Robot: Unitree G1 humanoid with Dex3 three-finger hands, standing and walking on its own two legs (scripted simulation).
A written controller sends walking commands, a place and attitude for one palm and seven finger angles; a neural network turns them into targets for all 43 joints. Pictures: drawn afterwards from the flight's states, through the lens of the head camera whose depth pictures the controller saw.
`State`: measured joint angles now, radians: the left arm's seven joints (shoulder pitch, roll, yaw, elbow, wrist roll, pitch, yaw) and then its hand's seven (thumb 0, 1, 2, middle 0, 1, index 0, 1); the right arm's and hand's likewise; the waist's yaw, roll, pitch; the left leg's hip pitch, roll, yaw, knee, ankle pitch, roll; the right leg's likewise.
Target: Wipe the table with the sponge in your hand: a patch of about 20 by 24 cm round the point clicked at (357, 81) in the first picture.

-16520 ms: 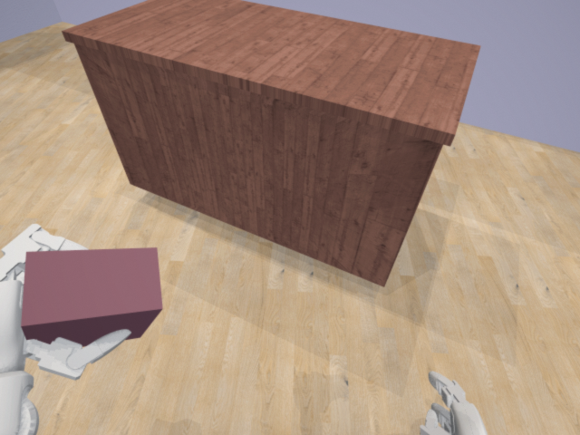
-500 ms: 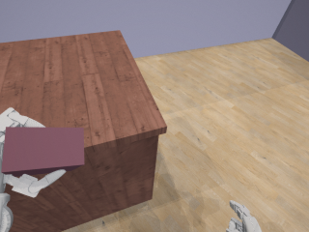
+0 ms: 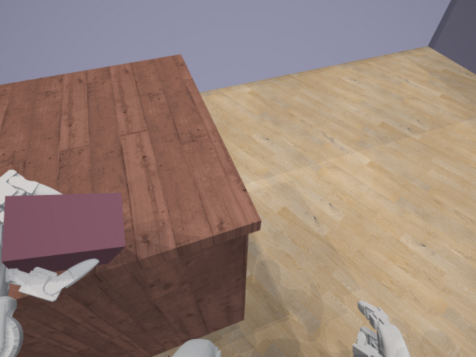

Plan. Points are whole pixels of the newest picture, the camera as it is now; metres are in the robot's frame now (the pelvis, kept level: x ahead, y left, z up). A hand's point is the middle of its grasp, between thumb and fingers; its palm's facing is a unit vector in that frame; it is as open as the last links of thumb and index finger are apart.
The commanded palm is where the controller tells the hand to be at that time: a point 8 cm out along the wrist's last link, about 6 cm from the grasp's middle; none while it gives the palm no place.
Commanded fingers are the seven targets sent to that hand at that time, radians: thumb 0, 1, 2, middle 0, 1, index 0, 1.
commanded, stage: come to a stop and stand still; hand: left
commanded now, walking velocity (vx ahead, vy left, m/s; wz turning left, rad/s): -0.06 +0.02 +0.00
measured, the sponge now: (82, 235) +0.23 +0.22 +0.15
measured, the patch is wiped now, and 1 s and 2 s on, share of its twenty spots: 0.00 0.00 0.00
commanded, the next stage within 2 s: look again from close up in 0.74 s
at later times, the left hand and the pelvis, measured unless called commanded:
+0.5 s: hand (32, 198) +0.26 +0.29 +0.17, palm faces +0.40 -0.85 -0.35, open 10.5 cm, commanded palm +0.21 +0.33 +0.19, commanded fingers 0.00 0.10 1.30 -1.20 -1.60 -1.20 -1.60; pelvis +0.05 +0.05 +0.02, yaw +0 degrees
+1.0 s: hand (10, 166) +0.30 +0.33 +0.20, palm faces +0.46 -0.81 -0.38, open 10.5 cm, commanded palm +0.21 +0.33 +0.19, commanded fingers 0.00 0.10 1.30 -1.20 -1.60 -1.20 -1.60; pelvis +0.04 +0.05 +0.02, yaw -2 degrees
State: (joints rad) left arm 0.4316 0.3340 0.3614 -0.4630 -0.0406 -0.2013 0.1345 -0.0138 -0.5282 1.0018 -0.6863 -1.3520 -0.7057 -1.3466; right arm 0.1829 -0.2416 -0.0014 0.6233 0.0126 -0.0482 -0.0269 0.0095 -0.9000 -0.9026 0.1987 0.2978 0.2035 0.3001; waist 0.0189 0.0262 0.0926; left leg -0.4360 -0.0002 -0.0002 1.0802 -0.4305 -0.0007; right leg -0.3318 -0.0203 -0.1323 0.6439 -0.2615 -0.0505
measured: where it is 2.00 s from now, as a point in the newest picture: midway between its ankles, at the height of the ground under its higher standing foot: outside the picture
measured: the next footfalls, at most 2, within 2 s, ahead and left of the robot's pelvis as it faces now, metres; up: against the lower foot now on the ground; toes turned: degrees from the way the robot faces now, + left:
left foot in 0.12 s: +0.05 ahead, +0.15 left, +0.00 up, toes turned -1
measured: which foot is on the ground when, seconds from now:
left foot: up 0.00-0.10, down 0.12-1.00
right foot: down 0.00-1.00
